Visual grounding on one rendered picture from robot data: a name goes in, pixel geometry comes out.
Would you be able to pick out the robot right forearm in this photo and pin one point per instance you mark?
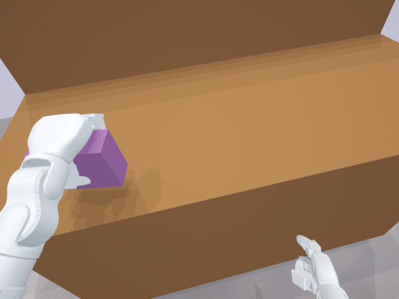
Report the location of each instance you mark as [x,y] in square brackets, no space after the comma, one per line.
[330,291]

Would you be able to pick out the table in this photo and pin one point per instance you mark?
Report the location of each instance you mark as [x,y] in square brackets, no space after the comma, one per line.
[244,123]

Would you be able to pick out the right robot hand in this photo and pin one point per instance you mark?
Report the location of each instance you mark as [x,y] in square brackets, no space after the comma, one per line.
[317,271]

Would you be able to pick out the robot left forearm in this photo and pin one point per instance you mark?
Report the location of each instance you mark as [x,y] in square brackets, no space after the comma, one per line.
[29,218]

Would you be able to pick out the sponge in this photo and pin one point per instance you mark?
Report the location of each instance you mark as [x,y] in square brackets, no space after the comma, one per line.
[101,161]

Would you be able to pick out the left robot hand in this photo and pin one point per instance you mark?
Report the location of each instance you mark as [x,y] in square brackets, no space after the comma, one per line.
[64,136]

